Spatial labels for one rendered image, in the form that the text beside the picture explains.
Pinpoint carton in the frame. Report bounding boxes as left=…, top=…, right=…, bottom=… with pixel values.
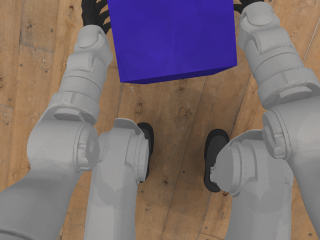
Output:
left=107, top=0, right=238, bottom=85

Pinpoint left robot upper arm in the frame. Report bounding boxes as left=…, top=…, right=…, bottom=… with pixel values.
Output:
left=0, top=119, right=100, bottom=240

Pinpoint right robot upper arm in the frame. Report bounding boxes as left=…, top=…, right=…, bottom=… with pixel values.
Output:
left=262, top=95, right=320, bottom=240

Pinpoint robot left hand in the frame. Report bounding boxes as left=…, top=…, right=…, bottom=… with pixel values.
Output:
left=81, top=0, right=111, bottom=35

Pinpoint left robot foot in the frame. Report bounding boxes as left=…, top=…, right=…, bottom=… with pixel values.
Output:
left=137, top=122, right=154, bottom=183

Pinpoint robot left thigh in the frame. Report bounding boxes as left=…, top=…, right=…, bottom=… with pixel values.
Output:
left=83, top=127, right=149, bottom=240

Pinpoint robot right hand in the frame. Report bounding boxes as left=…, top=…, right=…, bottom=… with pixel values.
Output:
left=233, top=0, right=265, bottom=14

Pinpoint left robot forearm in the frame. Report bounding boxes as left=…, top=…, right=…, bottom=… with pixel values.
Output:
left=27, top=24, right=113, bottom=163

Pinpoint right robot forearm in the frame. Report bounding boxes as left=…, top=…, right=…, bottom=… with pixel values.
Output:
left=237, top=1, right=320, bottom=110

